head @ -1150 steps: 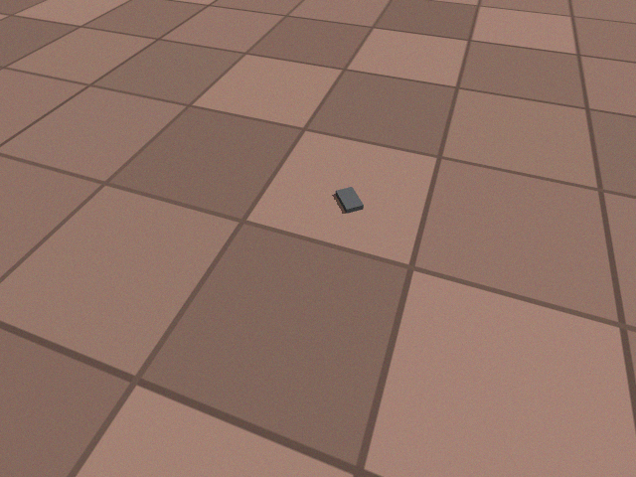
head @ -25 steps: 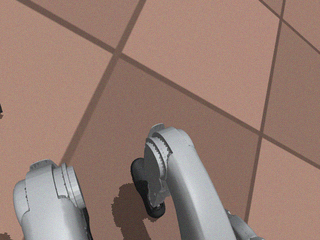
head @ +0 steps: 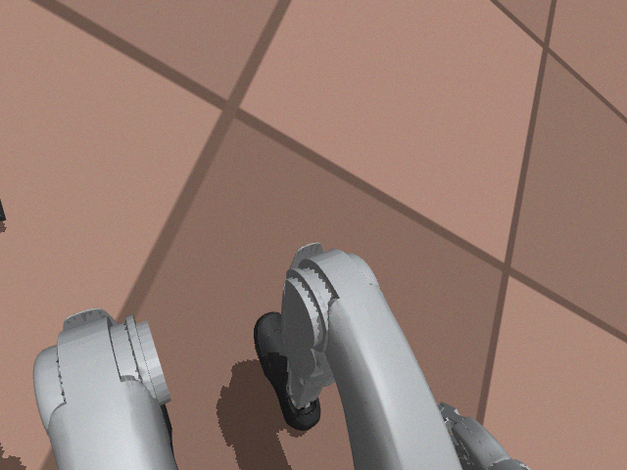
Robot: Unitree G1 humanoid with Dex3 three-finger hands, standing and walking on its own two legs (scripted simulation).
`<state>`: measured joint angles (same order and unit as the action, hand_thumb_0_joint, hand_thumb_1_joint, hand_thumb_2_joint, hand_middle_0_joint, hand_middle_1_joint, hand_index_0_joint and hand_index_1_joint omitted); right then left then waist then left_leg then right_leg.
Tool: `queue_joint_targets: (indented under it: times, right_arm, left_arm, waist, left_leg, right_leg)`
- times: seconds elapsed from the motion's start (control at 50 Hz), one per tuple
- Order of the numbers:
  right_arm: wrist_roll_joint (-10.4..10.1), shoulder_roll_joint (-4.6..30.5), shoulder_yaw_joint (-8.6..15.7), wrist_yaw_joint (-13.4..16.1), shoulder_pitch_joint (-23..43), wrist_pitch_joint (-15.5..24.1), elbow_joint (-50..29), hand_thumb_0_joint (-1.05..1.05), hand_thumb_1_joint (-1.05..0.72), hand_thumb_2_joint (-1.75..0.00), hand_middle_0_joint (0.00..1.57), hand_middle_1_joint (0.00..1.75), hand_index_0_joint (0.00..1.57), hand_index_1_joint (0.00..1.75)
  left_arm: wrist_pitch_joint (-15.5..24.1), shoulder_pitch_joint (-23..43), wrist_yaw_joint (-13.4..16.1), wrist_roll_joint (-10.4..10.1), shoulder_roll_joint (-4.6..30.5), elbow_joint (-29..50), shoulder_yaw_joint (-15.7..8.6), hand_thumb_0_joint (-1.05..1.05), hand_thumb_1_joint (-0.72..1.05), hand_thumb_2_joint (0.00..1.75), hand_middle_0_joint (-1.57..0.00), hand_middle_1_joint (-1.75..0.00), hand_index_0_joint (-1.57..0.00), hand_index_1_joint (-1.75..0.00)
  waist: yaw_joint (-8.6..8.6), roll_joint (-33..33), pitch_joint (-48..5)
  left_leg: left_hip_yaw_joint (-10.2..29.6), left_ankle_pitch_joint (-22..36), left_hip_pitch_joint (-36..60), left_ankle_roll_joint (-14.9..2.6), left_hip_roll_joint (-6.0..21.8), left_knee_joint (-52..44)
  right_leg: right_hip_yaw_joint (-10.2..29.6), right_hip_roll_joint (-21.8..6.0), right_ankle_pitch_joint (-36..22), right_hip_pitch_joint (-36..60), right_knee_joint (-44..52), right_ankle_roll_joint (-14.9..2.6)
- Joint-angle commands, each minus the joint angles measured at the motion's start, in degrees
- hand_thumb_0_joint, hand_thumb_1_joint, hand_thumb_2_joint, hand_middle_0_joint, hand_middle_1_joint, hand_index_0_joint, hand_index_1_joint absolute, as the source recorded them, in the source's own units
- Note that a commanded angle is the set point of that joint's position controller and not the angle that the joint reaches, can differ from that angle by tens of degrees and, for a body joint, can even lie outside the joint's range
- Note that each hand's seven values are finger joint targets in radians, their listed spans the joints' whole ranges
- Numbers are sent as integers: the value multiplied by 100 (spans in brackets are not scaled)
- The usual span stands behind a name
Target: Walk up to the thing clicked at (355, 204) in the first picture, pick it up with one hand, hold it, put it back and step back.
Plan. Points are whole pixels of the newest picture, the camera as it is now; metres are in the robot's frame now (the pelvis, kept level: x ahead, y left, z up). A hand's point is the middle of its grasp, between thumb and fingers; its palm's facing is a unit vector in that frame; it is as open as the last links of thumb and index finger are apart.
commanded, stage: rest palm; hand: left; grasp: from above
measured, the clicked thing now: out of the picture +0.49 +0.34 -0.31
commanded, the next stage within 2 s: close in 1.52 s
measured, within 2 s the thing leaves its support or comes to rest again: neither
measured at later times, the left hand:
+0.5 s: hand out of the picture +0.49 +0.31 -0.26, palm faces -0.46 -0.10 -0.88, open 13.4 cm
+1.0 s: hand out of the picture +0.47 +0.32 -0.27, palm faces -0.47 -0.12 -0.87, open 13.4 cm
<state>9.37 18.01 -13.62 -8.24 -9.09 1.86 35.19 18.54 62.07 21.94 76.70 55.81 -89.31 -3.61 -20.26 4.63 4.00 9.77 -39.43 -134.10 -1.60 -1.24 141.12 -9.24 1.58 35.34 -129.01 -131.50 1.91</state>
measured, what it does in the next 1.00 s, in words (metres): stands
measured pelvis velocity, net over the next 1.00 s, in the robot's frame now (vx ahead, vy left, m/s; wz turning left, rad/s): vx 0.00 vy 0.01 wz -0.06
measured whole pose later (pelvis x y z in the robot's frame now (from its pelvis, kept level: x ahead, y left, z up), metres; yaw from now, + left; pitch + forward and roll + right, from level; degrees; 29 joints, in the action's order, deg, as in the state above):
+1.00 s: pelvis +0.00 +0.01 -0.01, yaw -4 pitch +28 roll -17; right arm 13.5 20.0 -20.4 -10.7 -6.1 8.3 32.9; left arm 19.4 62.8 31.1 78.1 64.3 -97.2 -3.6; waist -23.0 10.1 10.0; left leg 13.8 -42.4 -133.4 -1.7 -0.6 146.5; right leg -12.5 3.0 36.2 -127.4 -133.5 2.8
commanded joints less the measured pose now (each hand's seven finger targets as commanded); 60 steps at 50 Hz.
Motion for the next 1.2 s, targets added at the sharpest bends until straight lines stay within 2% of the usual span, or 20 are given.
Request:
queue_joint_targets:
  times: [0.0,0.04,0.14,0.16,0.22,0.28,0.4,0.42,0.48,0.6,0.62,0.66,0.72,0.78,0.86,0.88,0.96,1.0,1.1,1.18]
  right_arm:
    - [73,1666,438,123,-1136,115,144,0,-90,-90,20,30,20,30]
    - [104,1733,420,133,-1140,204,190,0,-90,-90,20,30,20,30]
    - [177,1821,353,145,-1099,340,200,0,-90,-90,20,30,20,30]
    - [202,1856,338,124,-1112,385,177,0,-90,-90,20,30,20,30]
    - [221,1898,277,93,-1033,475,136,0,-90,-90,20,30,20,30]
    - [239,1971,217,75,-1016,527,11,0,-90,-90,20,30,20,30]
    - [285,2056,159,-22,-977,609,-76,0,-90,-90,20,30,20,30]
    - [300,2012,122,-44,-948,632,-92,0,-90,-90,20,30,20,30]
    - [263,2104,137,-52,-910,649,-149,0,-90,-90,20,30,20,30]
    - [278,2180,133,-69,-974,651,-177,0,-90,-90,20,30,20,30]
    - [272,2143,132,-77,-880,665,-239,0,-90,-90,20,30,20,30]
    - [294,2162,113,-91,-1006,658,-119,0,-90,-90,20,30,20,30]
    - [322,2175,49,-101,-936,650,-170,0,-90,-90,20,30,20,30]
    - [337,2142,31,-83,-841,624,-143,0,-90,-90,20,30,20,30]
    - [368,2185,-3,-116,-804,620,-102,0,-90,-90,20,30,20,30]
    - [383,2185,-32,-128,-740,633,-137,0,-90,-90,20,30,20,30]
    - [393,2144,-86,-174,-712,663,-98,0,-90,-90,20,30,20,30]
    - [409,2181,-94,-214,-665,739,-90,0,-90,-90,20,30,20,30]
    - [408,2314,-86,-217,-601,872,-164,0,-90,-90,20,30,20,30]
    - [412,2271,-171,-239,-535,975,-128,0,-90,-90,20,30,20,30]
  left_arm:
    - [59,1869,537,-5,1315,252,-17,0,-39,89,-20,-88,-19,-88]
    - [34,1797,593,29,1296,33,53,0,-39,88,-20,-87,-19,-88]
    - [-15,2019,833,78,1551,90,-14,0,-41,91,-20,-86,-19,-87]
    - [-41,1917,837,59,1434,-83,34,0,-40,91,-21,-85,-19,-87]
    - [-75,1886,904,36,1552,-130,26,0,-39,89,-21,-85,-20,-86]
    - [-107,1903,1017,97,1987,-1,-216,0,-39,88,-22,-82,-21,-83]
    - [-260,1599,1126,61,2097,-171,-343,0,-39,87,-19,-86,-19,-86]
    - [-300,1502,1097,70,1963,-274,-227,0,-39,87,-19,-86,-19,-86]
    - [-325,1511,1082,-12,2249,-85,-400,0,-40,87,-20,-85,-19,-86]
    - [-292,1310,934,-98,2178,-278,-439,0,-41,88,-18,-88,-18,-88]
    - [-230,1577,897,-120,2030,96,-254,0,-39,87,-19,-88,-19,-88]
    - [-215,1415,889,-139,2231,-23,-406,0,-40,87,-19,-89,-18,-89]
    - [-102,1339,832,-165,2072,-50,-334,0,-40,88,-19,-88,-18,-89]
    - [45,1529,885,-136,2179,183,-268,0,-40,88,-19,-89,-19,-89]
    - [120,1453,1042,-91,2057,15,-156,0,-41,89,-17,-89,-17,-90]
    - [113,1304,1069,-29,1902,-282,-45,0,-40,88,-18,-89,-17,-90]
    - [72,1429,1291,107,2047,-243,-46,0,-39,88,-19,-88,-19,-88]
    - [5,1330,1381,95,1868,-554,25,0,-39,87,-18,-89,-18,-89]
    - [-152,1489,1540,103,2113,-537,-48,0,-37,85,-19,-89,-20,-89]
    - [-251,1357,1540,-62,2005,-634,-12,0,-37,85,-19,-90,-19,-90]
  waist:
    - [-281,-2658,-3411]
    - [-378,-2537,-3172]
    - [-384,-2919,-3493]
    - [-501,-2917,-3365]
    - [-499,-2827,-3285]
    - [-442,-2948,-3447]
    - [-442,-3074,-3448]
    - [-470,-3023,-3335]
    - [-392,-3031,-3344]
    - [-528,-2648,-2985]
    - [-523,-2840,-3153]
    - [-549,-2775,-3132]
    - [-615,-2688,-2902]
    - [-525,-2949,-3220]
    - [-559,-3077,-3105]
    - [-627,-2937,-2772]
    - [-571,-3134,-2913]
    - [-671,-3046,-2578]
    - [-662,-2964,-2585]
    - [-730,-2624,-2479]
  left_leg:
    - [-304,696,2794,12,131,-1513]
    - [-270,551,2713,2,137,-1464]
    - [-114,964,3150,115,197,-1470]
    - [-92,1007,3169,117,206,-1421]
    - [-119,1087,2986,85,211,-1286]
    - [-167,1304,2999,87,215,-1232]
    - [-139,1682,3084,117,254,-1141]
    - [-153,1624,3028,104,255,-1099]
    - [-137,1546,2879,98,252,-1126]
    - [-83,1310,2708,76,272,-1036]
    - [-108,1317,2755,74,271,-1049]
    - [-57,1368,2838,81,286,-1056]
    - [50,1428,2893,132,305,-1033]
    - [93,1493,3138,154,334,-1074]
    - [191,1677,3285,205,366,-1110]
    - [226,1572,3148,209,369,-1090]
    - [224,1609,3280,209,389,-1194]
    - [257,1456,3096,216,390,-1202]
    - [213,1031,2870,164,381,-1299]
    - [190,768,2566,108,393,-1183]
  right_leg:
    - [-326,252,-720,1689,1040,-397]
    - [-359,236,-621,1538,1032,-367]
    - [-471,241,-952,1558,800,-382]
    - [-477,224,-985,1478,742,-374]
    - [-461,247,-1093,1617,750,-359]
    - [-455,255,-1280,1892,755,-354]
    - [-500,295,-1576,2087,682,-358]
    - [-479,309,-1551,2077,668,-358]
    - [-501,325,-1468,2182,726,-376]
    - [-534,310,-1281,2111,785,-355]
    - [-506,333,-1284,2209,816,-354]
    - [-536,329,-1340,2298,803,-331]
    - [-621,306,-1295,2072,777,-352]
    - [-633,337,-1354,2208,745,-350]
    - [-723,343,-1446,2034,659,-334]
    - [-753,333,-1349,1859,635,-336]
    - [-730,357,-1446,1904,583,-302]
    - [-746,338,-1367,1718,554,-293]
    - [-686,340,-1201,1825,639,-297]
    - [-672,346,-1046,1912,751,-251]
